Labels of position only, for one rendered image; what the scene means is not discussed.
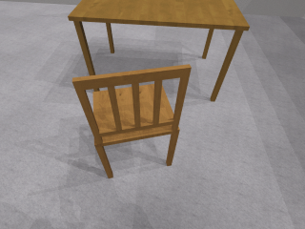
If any table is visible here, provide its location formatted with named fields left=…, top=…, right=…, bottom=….
left=68, top=0, right=250, bottom=102

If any chair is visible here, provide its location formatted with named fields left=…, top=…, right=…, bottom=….
left=71, top=64, right=192, bottom=178

